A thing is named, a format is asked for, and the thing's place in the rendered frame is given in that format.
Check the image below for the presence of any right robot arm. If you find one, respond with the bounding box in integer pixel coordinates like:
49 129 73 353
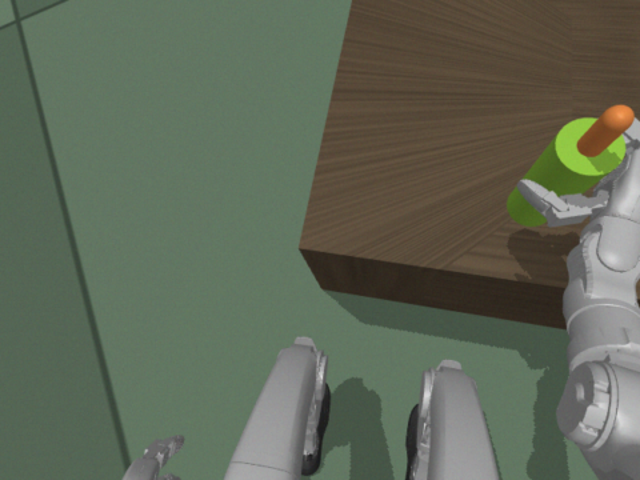
556 216 640 480

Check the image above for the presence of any bottle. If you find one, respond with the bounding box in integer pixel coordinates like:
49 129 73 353
507 105 634 227

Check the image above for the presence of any left robot hand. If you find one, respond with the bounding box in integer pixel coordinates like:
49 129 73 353
122 435 184 480

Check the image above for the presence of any right robot hand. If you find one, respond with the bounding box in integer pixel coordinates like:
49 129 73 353
517 117 640 227

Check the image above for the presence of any left robot foot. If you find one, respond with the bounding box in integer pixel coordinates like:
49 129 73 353
301 383 330 476

